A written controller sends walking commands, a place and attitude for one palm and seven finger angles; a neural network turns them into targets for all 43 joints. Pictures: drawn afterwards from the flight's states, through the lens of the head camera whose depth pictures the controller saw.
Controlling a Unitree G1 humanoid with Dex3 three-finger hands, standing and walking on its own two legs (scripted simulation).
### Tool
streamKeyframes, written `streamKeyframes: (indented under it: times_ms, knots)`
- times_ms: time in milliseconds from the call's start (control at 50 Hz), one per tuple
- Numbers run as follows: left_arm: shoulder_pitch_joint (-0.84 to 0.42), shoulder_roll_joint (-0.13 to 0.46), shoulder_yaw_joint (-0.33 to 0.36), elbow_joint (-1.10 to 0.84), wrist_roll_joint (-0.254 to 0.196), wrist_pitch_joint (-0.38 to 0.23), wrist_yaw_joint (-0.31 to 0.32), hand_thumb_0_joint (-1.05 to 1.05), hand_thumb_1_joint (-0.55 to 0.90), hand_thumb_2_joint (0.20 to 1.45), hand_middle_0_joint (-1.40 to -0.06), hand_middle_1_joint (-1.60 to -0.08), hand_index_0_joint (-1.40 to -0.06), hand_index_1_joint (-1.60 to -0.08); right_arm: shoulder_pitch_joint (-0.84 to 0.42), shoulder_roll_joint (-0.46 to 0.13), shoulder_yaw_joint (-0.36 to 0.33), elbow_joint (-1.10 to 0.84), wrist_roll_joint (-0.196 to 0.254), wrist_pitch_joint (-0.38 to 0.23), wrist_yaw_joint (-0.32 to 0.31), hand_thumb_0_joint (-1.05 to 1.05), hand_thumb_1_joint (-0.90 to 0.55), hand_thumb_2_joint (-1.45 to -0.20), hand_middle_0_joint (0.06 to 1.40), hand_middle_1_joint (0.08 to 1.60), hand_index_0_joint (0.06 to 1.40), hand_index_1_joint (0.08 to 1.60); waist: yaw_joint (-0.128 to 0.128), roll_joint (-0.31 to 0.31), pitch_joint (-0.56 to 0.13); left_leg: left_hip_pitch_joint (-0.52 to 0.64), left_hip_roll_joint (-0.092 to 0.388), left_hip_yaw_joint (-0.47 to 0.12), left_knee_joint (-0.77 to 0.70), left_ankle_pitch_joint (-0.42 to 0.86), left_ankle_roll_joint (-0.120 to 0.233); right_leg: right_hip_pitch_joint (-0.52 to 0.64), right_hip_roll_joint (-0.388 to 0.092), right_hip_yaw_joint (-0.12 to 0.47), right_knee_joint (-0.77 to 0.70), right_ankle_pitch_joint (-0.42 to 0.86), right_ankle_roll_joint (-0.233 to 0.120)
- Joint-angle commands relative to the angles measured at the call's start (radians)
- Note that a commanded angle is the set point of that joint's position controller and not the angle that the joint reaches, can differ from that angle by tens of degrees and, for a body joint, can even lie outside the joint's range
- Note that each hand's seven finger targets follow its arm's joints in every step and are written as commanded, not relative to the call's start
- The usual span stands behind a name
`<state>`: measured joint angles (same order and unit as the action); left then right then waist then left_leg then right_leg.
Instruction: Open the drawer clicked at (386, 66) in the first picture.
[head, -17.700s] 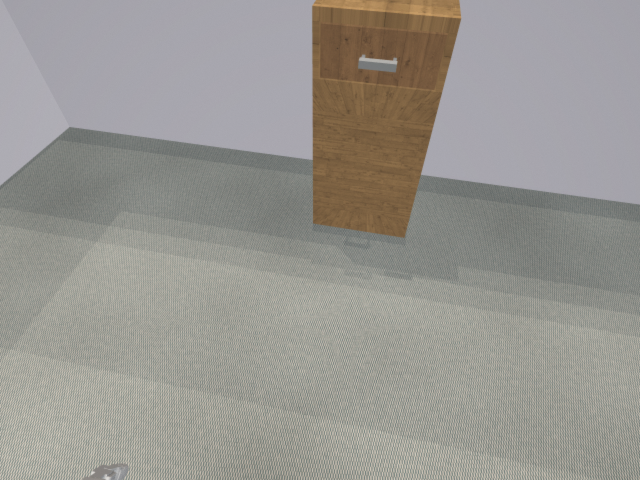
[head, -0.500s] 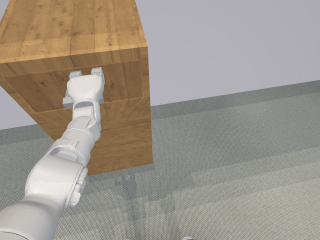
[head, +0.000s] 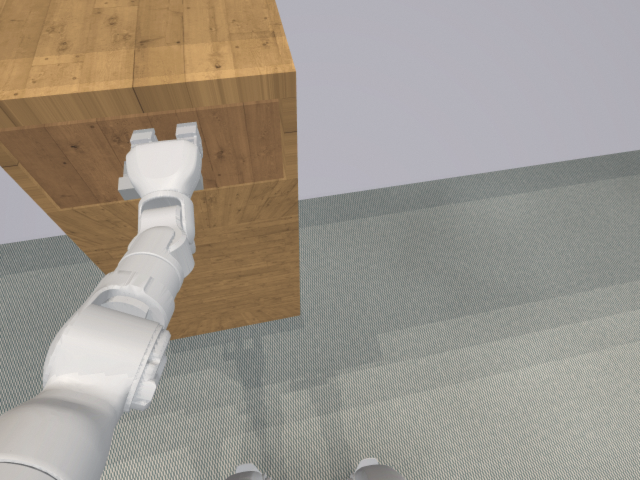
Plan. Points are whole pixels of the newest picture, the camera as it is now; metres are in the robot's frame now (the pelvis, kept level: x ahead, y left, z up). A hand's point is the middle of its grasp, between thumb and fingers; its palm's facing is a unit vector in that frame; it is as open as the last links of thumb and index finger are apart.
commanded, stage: lower the fingers behind the handle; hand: left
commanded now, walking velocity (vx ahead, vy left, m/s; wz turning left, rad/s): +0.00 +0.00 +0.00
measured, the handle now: (162, 173) +0.54 +0.19 +0.02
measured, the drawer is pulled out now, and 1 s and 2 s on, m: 0.00 0.00 0.00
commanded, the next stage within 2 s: lift the fingers back up to retry in 0.34 s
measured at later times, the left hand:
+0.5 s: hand (176, 191) +0.50 +0.16 +0.03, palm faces +0.02 +0.00 -1.00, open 13.7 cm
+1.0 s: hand (157, 178) +0.50 +0.18 +0.06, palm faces -0.01 -0.05 -1.00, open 13.7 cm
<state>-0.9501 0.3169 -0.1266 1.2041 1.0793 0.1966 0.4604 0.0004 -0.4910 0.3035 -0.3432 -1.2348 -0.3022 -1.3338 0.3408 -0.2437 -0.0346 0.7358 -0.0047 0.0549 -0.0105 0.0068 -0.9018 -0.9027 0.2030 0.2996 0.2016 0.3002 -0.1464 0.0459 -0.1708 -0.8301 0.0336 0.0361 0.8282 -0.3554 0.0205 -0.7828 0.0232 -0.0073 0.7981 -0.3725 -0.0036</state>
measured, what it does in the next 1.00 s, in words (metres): stands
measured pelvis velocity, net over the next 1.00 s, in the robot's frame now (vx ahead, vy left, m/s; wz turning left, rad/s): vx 0.02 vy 0.00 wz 0.01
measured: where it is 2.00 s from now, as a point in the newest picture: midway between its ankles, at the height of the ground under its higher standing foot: outside the picture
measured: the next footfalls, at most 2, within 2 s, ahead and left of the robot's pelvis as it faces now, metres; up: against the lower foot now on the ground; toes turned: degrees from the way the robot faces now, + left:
none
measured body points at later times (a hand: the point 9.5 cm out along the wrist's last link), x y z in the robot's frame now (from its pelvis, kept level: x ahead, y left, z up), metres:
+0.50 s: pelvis -0.01 +0.00 +0.00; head +0.09 +0.01 +0.43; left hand +0.49 +0.16 +0.08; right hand +0.01 -0.26 -0.13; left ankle +0.01 +0.11 -0.70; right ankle +0.00 -0.12 -0.70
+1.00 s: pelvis +0.02 +0.00 +0.02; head +0.09 +0.00 +0.46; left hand +0.49 +0.18 +0.12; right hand +0.04 -0.26 -0.12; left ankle +0.01 +0.11 -0.70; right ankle +0.00 -0.12 -0.70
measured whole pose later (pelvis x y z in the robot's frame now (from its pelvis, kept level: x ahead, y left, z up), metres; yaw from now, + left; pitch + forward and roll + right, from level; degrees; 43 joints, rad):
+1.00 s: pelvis +0.02 +0.00 +0.02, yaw +0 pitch +16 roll -1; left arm -0.82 0.34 -0.13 1.01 1.03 0.13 0.33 0.00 -0.49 0.30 -0.36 -1.23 -0.34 -1.21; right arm 0.35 -0.24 -0.06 0.75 0.00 0.05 -0.02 0.01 -0.90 -0.90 0.20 0.30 0.20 0.30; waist -0.10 0.06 -0.14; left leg -0.65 0.02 0.04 0.71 -0.34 0.02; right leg -0.60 0.02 -0.01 0.67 -0.35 0.00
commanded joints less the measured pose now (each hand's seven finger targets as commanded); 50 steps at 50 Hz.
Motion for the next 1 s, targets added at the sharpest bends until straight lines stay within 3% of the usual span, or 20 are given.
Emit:
streamKeyframes:
  times_ms: [0,60,180,240,280,320,420,480,500,540,580,600,640,680,800,840,880,920,940,980]
  knots:
    - [-0.283,0.215,0.034,-0.045,-0.005,0.034,-0.045,0.0,-0.5,0.3,-0.3,-1.2,-0.3,-1.2,0.12,-0.156,-0.048,-0.079,0.008,-0.009,-0.023,0.0,-0.9,-0.9,0.2,0.3,0.2,0.3,-0.01,-0.072,-0.282,0.229,-0.046,0.004,-0.082,0.186,0.022,0.157,0.036,-0.007,-0.115,0.215,-0.012]
    - [-0.295,0.234,0.037,-0.05,0.001,0.015,-0.058,0.0,-0.5,0.3,-0.3,-1.2,-0.3,-1.2,0.121,-0.158,-0.044,-0.086,0.011,-0.012,-0.031,0.0,-0.9,-0.9,0.2,0.3,0.2,0.3,-0.015,-0.093,-0.239,0.198,-0.043,-0.003,-0.083,0.14,0.023,0.126,0.035,-0.007,-0.117,0.164,-0.01]
    - [-0.313,0.199,0.025,-0.092,0.0,-0.014,-0.05,0.0,-0.5,0.3,-0.3,-1.2,-0.3,-1.2,0.133,-0.152,-0.051,-0.088,0.006,-0.022,-0.028,0.0,-0.9,-0.9,0.2,0.3,0.2,0.3,-0.015,-0.057,-0.286,0.232,-0.04,-0.007,-0.067,0.168,0.021,0.105,0.038,-0.012,-0.1,0.172,-0.016]
    - [-0.344,0.207,0.019,-0.081,0.009,-0.005,-0.037,0.0,-0.5,0.3,-0.3,-1.2,-0.3,-1.2,0.138,-0.155,-0.05,-0.081,0.006,-0.024,-0.029,0.0,-0.9,-0.9,0.2,0.3,0.2,0.3,-0.03,-0.068,-0.273,0.218,-0.037,-0.012,-0.063,0.151,0.022,0.078,0.037,-0.012,-0.097,0.15,-0.012]
    - [-0.337,0.229,0.042,-0.084,0.005,0.004,-0.032,0.0,-0.5,0.3,-0.3,-1.2,-0.3,-1.2,0.137,-0.157,-0.051,-0.08,0.005,-0.021,-0.026,0.0,-0.9,-0.9,0.2,0.3,0.2,0.3,-0.018,-0.058,-0.307,0.23,-0.039,-0.012,-0.059,0.171,0.021,0.099,0.038,-0.01,-0.095,0.167,-0.016]
    - [-0.357,0.196,0.012,-0.081,0.008,0.014,-0.028,0.0,-0.5,0.3,-0.3,-1.2,-0.3,-1.2,0.138,-0.153,-0.05,-0.079,0.006,-0.02,-0.024,0.0,-0.9,-0.9,0.2,0.3,0.2,0.3,-0.029,-0.04,-0.292,0.233,-0.038,-0.012,-0.061,0.164,0.02,0.076,0.04,-0.014,-0.094,0.157,-0.015]
    - [-0.353,0.222,0.026,-0.041,0.001,0.036,-0.032,0.0,-0.5,0.3,-0.3,-1.2,-0.3,-1.2,0.135,-0.157,-0.045,-0.077,0.008,-0.014,-0.028,0.0,-0.9,-0.9,0.2,0.3,0.2,0.3,-0.028,-0.054,-0.275,0.212,-0.04,-0.01,-0.066,0.14,0.02,0.083,0.037,-0.011,-0.101,0.14,-0.013]
    - [-0.405,0.265,0.053,-0.11,-0.008,0.029,-0.04,0.0,-0.5,0.3,-0.3,-1.2,-0.3,-1.2,0.128,-0.156,-0.046,-0.088,0.009,-0.011,-0.033,0.0,-0.9,-0.9,0.2,0.3,0.2,0.3,-0.016,-0.035,-0.343,0.246,-0.041,-0.011,-0.075,0.161,0.022,0.14,0.036,-0.004,-0.108,0.163,-0.014]
    - [-0.414,0.255,0.037,-0.114,-0.008,0.027,-0.045,0.0,-0.5,0.3,-0.3,-1.2,-0.3,-1.2,0.129,-0.153,-0.045,-0.09,0.012,-0.013,-0.036,0.0,-0.9,-0.9,0.2,0.3,0.2,0.3,-0.026,-0.043,-0.334,0.251,-0.04,-0.01,-0.081,0.153,0.024,0.142,0.036,-0.003,-0.117,0.159,-0.009]
    - [-0.433,0.271,0.048,-0.142,-0.01,0.015,-0.048,0.0,-0.5,0.3,-0.3,-1.2,-0.3,-1.2,0.126,-0.154,-0.044,-0.091,0.013,-0.014,-0.04,0.0,-0.9,-0.9,0.2,0.3,0.2,0.3,-0.018,-0.025,-0.336,0.271,-0.038,-0.013,-0.094,0.162,0.023,0.153,0.037,-0.004,-0.124,0.162,-0.011]
    - [-0.437,0.277,0.065,-0.203,-0.016,-0.007,-0.051,0.0,-0.5,0.3,-0.3,-1.2,-0.3,-1.2,0.124,-0.148,-0.05,-0.096,0.012,-0.017,-0.04,0.0,-0.9,-0.9,0.2,0.3,0.2,0.3,-0.003,-0.005,-0.392,0.325,-0.036,-0.015,-0.098,0.214,0.022,0.189,0.039,-0.005,-0.126,0.203,-0.016]
    - [-0.417,0.298,0.083,-0.208,-0.015,-0.016,-0.05,0.0,-0.5,0.3,-0.3,-1.2,-0.3,-1.2,0.127,-0.147,-0.05,-0.096,0.014,-0.018,-0.043,0.0,-0.9,-0.9,0.2,0.3,0.2,0.3,0.005,-0.02,-0.396,0.329,-0.035,-0.016,-0.105,0.218,0.022,0.204,0.039,-0.005,-0.129,0.209,-0.014]
    - [-0.422,0.274,0.071,-0.255,-0.019,-0.038,-0.047,0.0,-0.5,0.3,-0.3,-1.2,-0.3,-1.2,0.12,-0.144,-0.052,-0.095,0.013,-0.025,-0.042,0.0,-0.9,-0.9,0.2,0.3,0.2,0.3,0.007,-0.005,-0.385,0.353,-0.035,-0.011,-0.115,0.237,0.023,0.215,0.039,-0.005,-0.144,0.228,-0.014]
    - [-0.415,0.309,0.099,-0.285,-0.014,-0.056,-0.044,0.0,-0.5,0.3,-0.3,-1.2,-0.3,-1.2,0.117,-0.145,-0.054,-0.092,0.013,-0.026,-0.042,0.0,-0.9,-0.9,0.2,0.3,0.2,0.3,0.019,-0.005,-0.391,0.367,-0.036,-0.012,-0.123,0.26,0.022,0.245,0.039,-0.005,-0.151,0.249,-0.018]
    - [-0.437,0.228,0.039,-0.381,-0.018,-0.083,-0.044,0.0,-0.5,0.3,-0.3,-1.2,-0.3,-1.2,0.113,-0.144,-0.07,-0.069,0.012,-0.036,-0.029,0.0,-0.9,-0.9,0.2,0.3,0.2,0.3,0.006,0.032,-0.397,0.498,-0.031,-0.022,-0.141,0.358,0.018,0.233,0.047,-0.016,-0.173,0.3,-0.021]
    - [-0.426,0.259,0.066,-0.387,-0.022,-0.079,-0.048,0.0,-0.5,0.3,-0.3,-1.2,-0.3,-1.2,0.11,-0.147,-0.07,-0.062,0.012,-0.032,-0.028,0.0,-0.9,-0.9,0.2,0.3,0.2,0.3,0.017,0.014,-0.39,0.501,-0.033,-0.024,-0.152,0.379,0.017,0.261,0.046,-0.018,-0.178,0.322,-0.022]
    - [-0.451,0.223,0.036,-0.449,-0.025,-0.082,-0.057,0.0,-0.5,0.3,-0.3,-1.2,-0.3,-1.2,0.1,-0.144,-0.074,-0.067,0.011,-0.03,-0.023,0.0,-0.9,-0.9,0.2,0.3,0.2,0.3,0.022,0.057,-0.419,0.56,-0.032,-0.03,-0.154,0.449,0.011,0.268,0.047,-0.024,-0.179,0.354,-0.028]
    - [-0.442,0.198,0.019,-0.441,-0.029,-0.075,-0.065,0.0,-0.5,0.3,-0.3,-1.2,-0.3,-1.2,0.096,-0.144,-0.076,-0.059,0.013,-0.026,-0.02,0.0,-0.9,-0.9,0.2,0.3,0.2,0.3,0.011,0.038,-0.384,0.582,-0.028,-0.035,-0.16,0.467,0.012,0.252,0.049,-0.03,-0.187,0.36,-0.025]
    - [-0.434,0.226,0.044,-0.454,-0.029,-0.073,-0.067,0.0,-0.5,0.3,-0.3,-1.2,-0.3,-1.2,0.092,-0.145,-0.076,-0.06,0.012,-0.023,-0.02,0.0,-0.9,-0.9,0.2,0.3,0.2,0.3,0.026,0.041,-0.399,0.59,-0.029,-0.033,-0.162,0.492,0.011,0.272,0.048,-0.028,-0.186,0.379,-0.026]
    - [-0.456,0.209,0.027,-0.52,-0.035,-0.075,-0.081,0.0,-0.5,0.3,-0.3,-1.2,-0.3,-1.2,0.075,-0.141,-0.076,-0.075,0.011,-0.018,-0.018,0.0,-0.9,-0.9,0.2,0.3,0.2,0.3,0.034,0.05,-0.435,0.624,-0.031,-0.032,-0.164,0.555,0.011,0.315,0.046,-0.027,-0.188,0.426,-0.028]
